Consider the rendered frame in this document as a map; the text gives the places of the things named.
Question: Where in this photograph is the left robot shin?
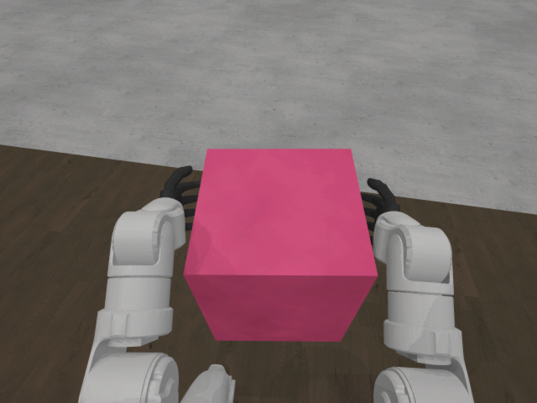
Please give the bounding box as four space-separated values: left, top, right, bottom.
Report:
208 364 226 373

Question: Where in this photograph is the left robot forearm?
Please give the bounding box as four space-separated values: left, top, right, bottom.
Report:
78 197 186 403

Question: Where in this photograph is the robot left thigh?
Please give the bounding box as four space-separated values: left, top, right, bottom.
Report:
180 370 236 403

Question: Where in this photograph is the right robot hand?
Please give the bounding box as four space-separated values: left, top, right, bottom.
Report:
361 178 400 245

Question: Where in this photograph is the robot left upper arm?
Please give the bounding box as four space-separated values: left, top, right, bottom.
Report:
80 352 179 403

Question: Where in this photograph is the robot right upper arm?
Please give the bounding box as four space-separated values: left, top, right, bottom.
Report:
373 367 472 403

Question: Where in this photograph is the carton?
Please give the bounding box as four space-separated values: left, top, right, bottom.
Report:
183 149 378 342

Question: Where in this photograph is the left robot hand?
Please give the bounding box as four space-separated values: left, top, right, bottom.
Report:
159 165 201 231

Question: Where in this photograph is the right robot forearm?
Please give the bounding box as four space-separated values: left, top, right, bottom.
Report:
373 211 474 403

